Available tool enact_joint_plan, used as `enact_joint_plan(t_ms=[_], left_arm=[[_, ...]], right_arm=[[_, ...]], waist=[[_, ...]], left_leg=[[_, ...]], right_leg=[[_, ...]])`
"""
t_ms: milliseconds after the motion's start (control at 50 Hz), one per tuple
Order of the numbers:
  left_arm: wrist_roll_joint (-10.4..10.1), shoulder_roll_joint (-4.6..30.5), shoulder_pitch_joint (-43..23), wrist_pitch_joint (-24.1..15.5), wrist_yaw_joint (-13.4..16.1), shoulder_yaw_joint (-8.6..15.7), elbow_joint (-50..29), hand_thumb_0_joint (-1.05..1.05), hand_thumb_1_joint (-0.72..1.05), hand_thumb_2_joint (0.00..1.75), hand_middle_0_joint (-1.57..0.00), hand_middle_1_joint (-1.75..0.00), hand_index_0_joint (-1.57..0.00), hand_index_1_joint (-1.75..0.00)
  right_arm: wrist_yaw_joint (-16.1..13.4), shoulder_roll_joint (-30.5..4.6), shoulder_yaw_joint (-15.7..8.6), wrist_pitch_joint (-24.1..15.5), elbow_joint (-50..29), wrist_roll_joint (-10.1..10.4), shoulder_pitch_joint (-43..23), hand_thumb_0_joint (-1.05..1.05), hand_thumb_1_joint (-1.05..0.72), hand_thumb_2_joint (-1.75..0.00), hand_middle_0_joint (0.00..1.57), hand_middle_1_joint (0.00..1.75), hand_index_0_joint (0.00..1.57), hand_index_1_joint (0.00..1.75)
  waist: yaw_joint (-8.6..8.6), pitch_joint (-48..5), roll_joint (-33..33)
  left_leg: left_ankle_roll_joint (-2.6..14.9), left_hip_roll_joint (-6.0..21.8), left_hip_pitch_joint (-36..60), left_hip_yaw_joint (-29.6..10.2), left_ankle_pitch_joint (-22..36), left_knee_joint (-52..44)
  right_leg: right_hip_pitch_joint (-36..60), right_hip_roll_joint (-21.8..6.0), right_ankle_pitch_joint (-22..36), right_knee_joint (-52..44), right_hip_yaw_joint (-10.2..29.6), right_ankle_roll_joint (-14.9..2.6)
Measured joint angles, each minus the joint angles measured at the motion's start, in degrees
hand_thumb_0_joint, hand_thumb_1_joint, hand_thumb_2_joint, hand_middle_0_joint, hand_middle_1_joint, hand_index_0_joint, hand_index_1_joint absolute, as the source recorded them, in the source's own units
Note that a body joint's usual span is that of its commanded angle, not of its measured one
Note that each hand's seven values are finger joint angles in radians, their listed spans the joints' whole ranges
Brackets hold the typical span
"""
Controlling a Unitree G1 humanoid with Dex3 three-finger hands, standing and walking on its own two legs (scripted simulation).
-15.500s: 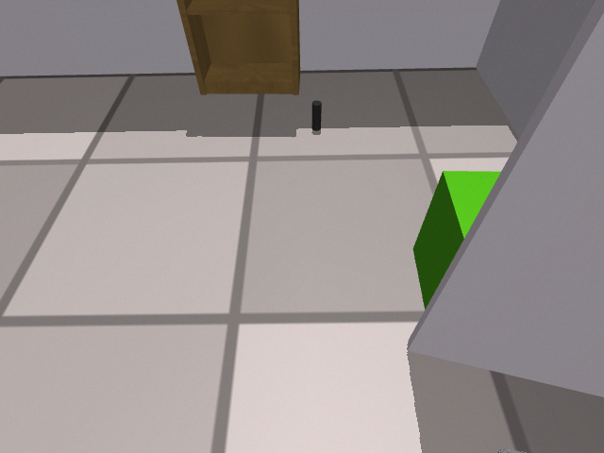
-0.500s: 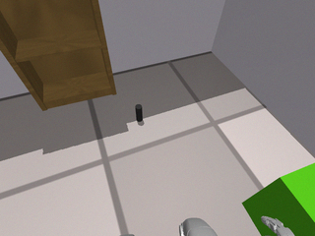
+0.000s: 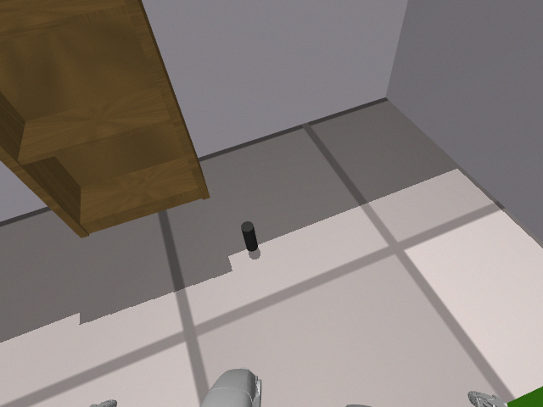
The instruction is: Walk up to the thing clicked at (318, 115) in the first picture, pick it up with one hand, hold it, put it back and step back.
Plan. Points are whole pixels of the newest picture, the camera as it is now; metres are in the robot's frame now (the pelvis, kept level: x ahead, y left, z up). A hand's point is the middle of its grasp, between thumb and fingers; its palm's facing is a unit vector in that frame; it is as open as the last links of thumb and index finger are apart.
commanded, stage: walk up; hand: left
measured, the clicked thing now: (249, 236) +0.79 +0.18 -0.69
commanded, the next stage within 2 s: none
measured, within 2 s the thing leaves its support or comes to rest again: neither
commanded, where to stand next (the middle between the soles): +0.49 +0.03 m, yaw +1 degrees
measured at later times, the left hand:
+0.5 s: hand (121, 338) +0.24 +0.32 -0.15, palm faces -0.07 -0.94 -0.33, open 7.4 cm
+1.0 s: hand (152, 265) +0.38 +0.29 -0.13, palm faces -0.03 -0.92 -0.39, open 7.4 cm
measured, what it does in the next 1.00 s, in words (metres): walks ahead: left foot, then right foot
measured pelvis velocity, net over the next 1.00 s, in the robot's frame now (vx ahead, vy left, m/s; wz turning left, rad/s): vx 0.32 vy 0.02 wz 0.00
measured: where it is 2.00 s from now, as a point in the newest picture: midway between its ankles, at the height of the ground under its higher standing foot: (286, 324)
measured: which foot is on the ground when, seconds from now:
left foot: up 0.00-0.16, down 0.18-0.70, up 0.72-1.00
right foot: down 0.00-0.20, up 0.22-0.66, down 0.68-1.00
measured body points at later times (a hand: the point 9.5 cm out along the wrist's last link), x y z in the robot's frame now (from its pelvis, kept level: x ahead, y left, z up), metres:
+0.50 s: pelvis +0.17 +0.05 +0.00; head +0.18 +0.07 +0.45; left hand +0.24 +0.37 -0.12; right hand +0.21 -0.27 -0.09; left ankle +0.18 +0.15 -0.74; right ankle +0.27 -0.11 -0.68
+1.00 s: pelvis +0.32 +0.02 +0.00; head +0.33 +0.01 +0.45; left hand +0.38 +0.34 -0.10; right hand +0.39 -0.30 -0.12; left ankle +0.42 +0.17 -0.70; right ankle +0.33 -0.10 -0.74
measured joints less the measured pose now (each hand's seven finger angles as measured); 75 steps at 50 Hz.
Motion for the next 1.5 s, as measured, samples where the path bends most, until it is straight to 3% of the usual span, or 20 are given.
enact_joint_plan(t_ms=[100,180,220,280,320,500,600,680,720,780,840,940,1020,1120,1160,1200,1260,1380,1500], left_arm=[[0.81,1.34,1.29,0.21,-0.33,0.25,-0.54,0.0,0.9,0.9,-0.21,-0.3,-0.2,-0.3],[0.96,3.2,2.46,0.63,-0.53,0.58,-0.45,0.0,0.9,0.9,-0.21,-0.3,-0.2,-0.3],[1.01,3.99,2.56,1.32,-0.17,0.99,0.43,0.0,0.9,0.9,-0.21,-0.3,-0.2,-0.3],[0.82,3.32,2.23,2.62,0.46,0.44,2.09,0.01,0.91,0.9,-0.2,-0.3,-0.2,-0.3],[0.51,3.56,1.61,2.72,0.45,0.13,2.55,0.01,0.91,0.9,-0.2,-0.3,-0.2,-0.3],[0.35,3.8,-0.02,3.41,-1.24,0.78,2.03,0.0,0.91,0.9,-0.2,-0.3,-0.2,-0.3],[0.8,2.87,-1.13,3.57,-2.07,0.91,2.63,0.01,0.91,0.9,-0.2,-0.3,-0.2,-0.3],[0.94,2.64,-1.74,2.17,-1.91,1.18,2.57,0.01,0.91,0.9,-0.2,-0.3,-0.2,-0.3],[1.2,1.72,-2.77,1.09,-1.21,1.34,2.32,0.01,0.91,0.9,-0.2,-0.3,-0.2,-0.3],[0.45,1.34,-3.19,-0.02,-0.54,0.97,0.71,0.0,0.91,0.9,-0.2,-0.3,-0.2,-0.3],[-0.21,0.48,-2.32,-0.12,-0.02,0.26,-0.16,0.0,0.91,0.9,-0.2,-0.3,-0.2,-0.3],[0.2,0.36,0.01,0.28,0.06,-0.35,-0.31,0.0,0.9,0.9,-0.21,-0.3,-0.2,-0.3],[0.78,1.46,1.36,0.86,-0.23,-0.01,-0.66,0.0,0.9,0.9,-0.21,-0.3,-0.2,-0.3],[0.55,3.43,1.95,2.08,0.29,-0.01,-0.16,0.0,0.9,0.9,-0.21,-0.3,-0.2,-0.3],[0.23,3.63,1.02,3.1,0.9,0.09,0.76,0.0,0.9,0.9,-0.2,-0.3,-0.2,-0.3],[0.2,3.09,0.47,3.83,1.38,-0.3,1.44,0.01,0.91,0.9,-0.2,-0.3,-0.2,-0.3],[0.16,3.34,0.02,4.41,1.3,-0.68,2.27,0.01,0.91,0.9,-0.2,-0.3,-0.2,-0.3],[0.2,3.54,-0.37,4.83,1.34,-0.3,3.77,0.0,0.91,0.9,-0.2,-0.3,-0.2,-0.3],[0.32,2.84,-1.52,4.97,1.87,0.03,6.3,0.0,0.91,0.9,-0.2,-0.3,-0.2,-0.3]], right_arm=[[1.03,0.07,-0.85,0.24,0.12,-0.83,-1.03,0.0,-0.91,-0.9,0.2,0.3,0.2,0.3],[1.4,0.23,-1.27,-0.38,0.85,-1.45,-0.76,0.0,-0.91,-0.9,0.2,0.3,0.2,0.3],[1.01,0.84,-1.44,-1.31,0.75,-1.92,-1.17,0.0,-0.91,-0.9,0.2,0.3,0.2,0.3],[0.31,0.98,-1.22,-2.27,-0.51,-1.19,-0.78,0.0,-0.91,-0.9,0.2,0.3,0.2,0.3],[-0.27,1.66,-0.73,-2.39,-0.73,-0.76,0.08,0.0,-0.91,-0.9,0.2,0.3,0.2,0.3],[-0.9,1.97,0.12,-2.43,-0.18,-0.8,4.66,0.0,-0.9,-0.9,0.2,0.3,0.2,0.3],[-0.65,0.59,-0.33,-1.81,0.12,-0.92,6.23,0.0,-0.9,-0.9,0.2,0.3,0.2,0.3],[-0.59,-0.26,-0.4,-0.93,0.24,-0.99,6.99,0.0,-0.9,-0.9,0.2,0.3,0.2,0.3],[-0.94,-0.58,-0.43,-0.36,0.66,-0.84,6.44,0.0,-0.9,-0.9,0.2,0.3,0.2,0.3],[-1.25,0.35,0.55,0.47,1.33,-0.95,5.07,0.0,-0.91,-0.9,0.2,0.3,0.2,0.3],[-0.97,0.09,0.74,0.45,1.18,-0.55,3.08,0.01,-0.91,-0.9,0.2,0.3,0.2,0.3],[-0.13,-0.73,-0.25,0.35,0.25,-0.73,0.97,0.0,-0.91,-0.9,0.2,0.3,0.2,0.3],[0.42,-0.64,-0.87,0.44,1.1,-1.23,0.79,0.0,-0.91,-0.9,0.2,0.3,0.2,0.3],[-0.45,0.11,-1.16,-0.58,2.63,-1.55,0.39,0.0,-0.91,-0.9,0.2,0.3,0.2,0.3],[-1.06,1.17,-0.85,-1.19,2.58,-1.81,-0.38,0.0,-0.91,-0.9,0.2,0.29,0.2,0.3],[-1.09,1.66,-0.35,-1.49,1.83,-1.26,-0.83,0.0,-0.91,-0.9,0.2,0.29,0.2,0.3],[-1.55,2.89,0.41,-1.48,1.02,-0.86,-0.83,0.0,-0.91,-0.9,0.2,0.3,0.2,0.3],[-2.25,3.07,1.22,-1.04,1.07,-0.93,-0.59,0.0,-0.9,-0.9,0.2,0.3,0.2,0.3],[-2.57,2.0,1.47,0.31,1.79,-0.99,-2.21,0.0,-0.9,-0.9,0.2,0.3,0.2,0.3]], waist=[[0.5,-0.18,-0.68],[0.76,-1.53,-2.78],[0.64,-1.27,-6.08],[-1.01,-1.27,-5.75],[-1.71,-1.03,-6.26],[-2.41,-0.29,-6.97],[-3.23,-0.55,-4.79],[-3.39,-1.42,-2.88],[-3.43,-0.63,0.2],[-1.91,-0.31,-0.59],[-0.96,-0.01,-0.47],[-0.39,-0.11,0.17],[0.12,-0.77,-0.76],[0.38,-1.0,-3.88],[0.42,-0.07,-6.36],[-0.18,0.51,-6.06],[-0.97,0.88,-6.73],[-1.23,0.89,-7.03],[-1.3,0.7,-5.04]], left_leg=[[-1.01,2.65,-0.89,2.08,6.18,-16.31],[-0.23,2.2,3.09,4.55,10.28,-23.72],[0.49,0.18,3.73,6.8,8.37,-20.73],[1.33,0.6,5.49,7.19,4.88,-19.05],[1.34,0.46,8.55,7.47,5.2,-22.08],[1.46,-1.51,19.25,9.67,5.98,-33.3],[0.82,-1.51,21.87,10.25,2.82,-33.08],[-0.78,-0.26,21.58,10.17,-2.97,-27.26],[0.51,2.53,19.16,8.15,-5.34,-18.88],[1.06,0.16,12.14,5.03,-7.98,-3.6],[1.0,-0.19,5.93,3.31,-5.94,1.12],[-0.16,2.09,-0.06,1.35,0.38,-5.07],[-1.25,3.36,-0.27,2.57,4.51,-14.62],[-0.73,1.24,4.9,4.38,10.47,-24.1],[0.18,-0.29,5.15,5.75,8.59,-22.32],[0.85,0.29,5.67,5.59,7.37,-21.74],[1.03,0.31,8.24,5.73,8.13,-25.04],[1.61,-0.54,11.55,6.83,8.71,-28.94],[1.15,-0.35,10.36,7.78,5.42,-24.22]], right_leg=[[3.66,0.44,-3.66,0.03,-1.66,0.94],[4.75,-0.64,-9.88,5.15,-2.2,2.12],[2.29,-3.24,-12.76,14.12,0.15,0.03],[-5.35,0.49,-13.67,31.55,4.16,-1.62],[-9.79,1.51,-10.68,36.42,5.31,-1.79],[-18.53,-2.32,0.58,23.44,6.43,1.01],[-15.91,-3.48,3.82,11.86,4.28,0.64],[-10.02,-2.02,4.77,4.53,3.15,0.23],[-8.9,0.16,3.41,6.06,1.21,0.64],[-7.56,-0.36,0.89,7.32,1.36,0.05],[-4.49,-0.41,1.38,3.87,1.56,-0.15],[-0.7,0.46,1.08,0.28,1.03,-0.04],[1.03,0.58,-1.25,0.49,-0.15,0.14],[0.15,-1.23,-7.6,7.74,-0.43,2.02],[-2.58,-2.34,-10.12,15.07,1.97,0.4],[-6.35,-0.12,-13.66,24.1,3.43,-0.67],[-10.65,1.09,-12.1,30.03,4.97,-1.17],[-13.55,-0.5,-6.85,24.84,6.28,0.38],[-9.38,-1.0,-4.11,12.72,4.27,0.74]])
